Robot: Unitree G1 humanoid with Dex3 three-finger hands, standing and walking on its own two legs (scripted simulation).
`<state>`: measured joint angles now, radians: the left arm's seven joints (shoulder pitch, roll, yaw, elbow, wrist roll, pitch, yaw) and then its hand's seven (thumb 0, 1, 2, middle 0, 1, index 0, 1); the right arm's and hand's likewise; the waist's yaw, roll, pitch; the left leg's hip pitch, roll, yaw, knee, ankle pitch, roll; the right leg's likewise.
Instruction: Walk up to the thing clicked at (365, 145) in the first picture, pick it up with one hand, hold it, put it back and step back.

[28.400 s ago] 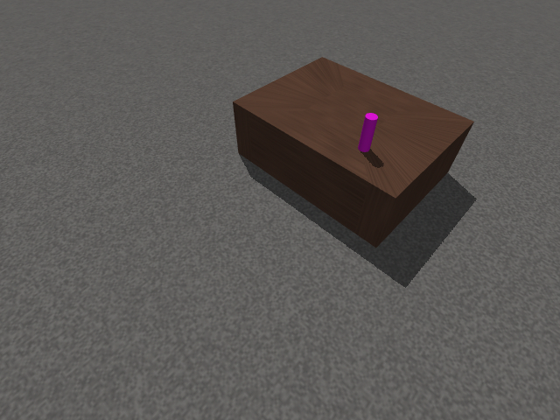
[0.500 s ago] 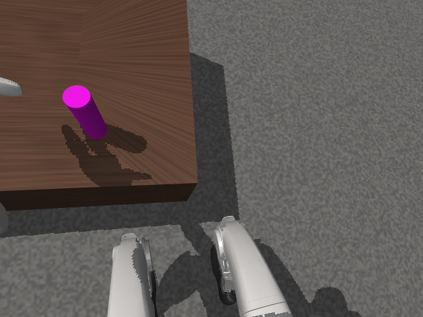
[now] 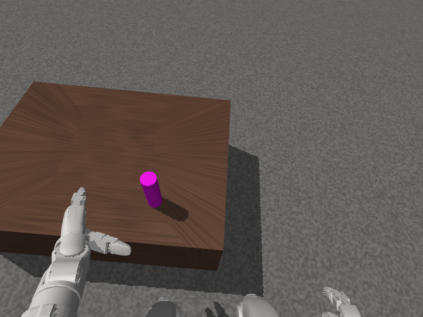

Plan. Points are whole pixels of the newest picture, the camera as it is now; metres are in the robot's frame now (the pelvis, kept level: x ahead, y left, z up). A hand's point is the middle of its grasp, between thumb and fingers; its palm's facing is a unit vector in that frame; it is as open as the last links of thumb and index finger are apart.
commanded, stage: home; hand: left
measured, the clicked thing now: (152, 190) +0.51 +0.17 -0.30
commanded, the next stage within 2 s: none
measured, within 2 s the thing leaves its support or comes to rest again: neither
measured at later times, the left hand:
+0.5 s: hand (109, 311) +0.16 +0.18 -0.05, palm faces +0.17 -0.95 -0.27, open 17.3 cm
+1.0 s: hand (108, 306) +0.17 +0.18 -0.05, palm faces +0.13 -0.95 -0.28, open 17.5 cm
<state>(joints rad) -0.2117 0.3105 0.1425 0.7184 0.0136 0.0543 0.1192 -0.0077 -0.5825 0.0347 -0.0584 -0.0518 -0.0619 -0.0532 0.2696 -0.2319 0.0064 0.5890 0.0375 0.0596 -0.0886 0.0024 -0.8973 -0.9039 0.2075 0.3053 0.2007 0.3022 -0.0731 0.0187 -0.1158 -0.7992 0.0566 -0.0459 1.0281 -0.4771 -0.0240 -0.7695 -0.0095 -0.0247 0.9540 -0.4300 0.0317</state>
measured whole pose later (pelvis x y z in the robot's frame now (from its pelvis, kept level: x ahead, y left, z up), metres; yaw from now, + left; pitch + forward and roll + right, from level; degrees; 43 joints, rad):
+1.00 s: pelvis +0.00 -0.01 +0.01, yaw +1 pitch +6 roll -1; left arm 0.44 0.20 -0.01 0.06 -0.01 0.21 0.15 -0.01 -0.56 0.05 -0.05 -0.06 -0.06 -0.05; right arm 0.28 -0.20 0.02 0.54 0.02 -0.11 -0.16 0.01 -0.90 -0.91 0.21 0.31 0.20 0.30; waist -0.02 0.03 -0.09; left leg -0.59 0.04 -0.04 0.94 -0.45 -0.03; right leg -0.57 -0.03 -0.02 0.89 -0.43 0.03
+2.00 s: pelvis +0.00 -0.01 +0.01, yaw +1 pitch +7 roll -2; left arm 0.46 0.20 -0.01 0.02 -0.01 0.24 0.14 -0.01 -0.55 0.06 -0.05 -0.06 -0.06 -0.06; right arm 0.28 -0.21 0.02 0.52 0.00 -0.13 -0.17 0.01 -0.90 -0.91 0.21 0.31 0.20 0.30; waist -0.02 0.03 -0.10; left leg -0.62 0.04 -0.05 0.97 -0.47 -0.03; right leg -0.60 -0.02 -0.03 0.93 -0.44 0.03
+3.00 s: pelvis +0.00 +0.00 +0.06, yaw +2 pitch -3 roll +0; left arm 0.24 0.33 0.01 1.01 0.03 0.00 0.02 0.01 0.89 0.90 -0.20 -0.30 -0.21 -0.30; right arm 0.21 -0.31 -0.02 1.01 -0.03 0.00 -0.01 0.01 -0.90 -0.90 0.21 0.30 0.20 0.30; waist 0.02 0.01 0.05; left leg -0.23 0.00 -0.03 0.56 -0.27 -0.01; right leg -0.21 -0.06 -0.03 0.54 -0.27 0.04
